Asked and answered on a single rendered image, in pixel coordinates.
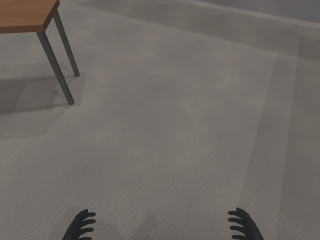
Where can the left robot hand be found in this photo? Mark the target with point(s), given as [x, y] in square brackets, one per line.
[74, 231]

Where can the table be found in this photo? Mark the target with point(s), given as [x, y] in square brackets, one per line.
[26, 16]

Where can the right robot hand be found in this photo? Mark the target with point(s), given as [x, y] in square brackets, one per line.
[249, 228]

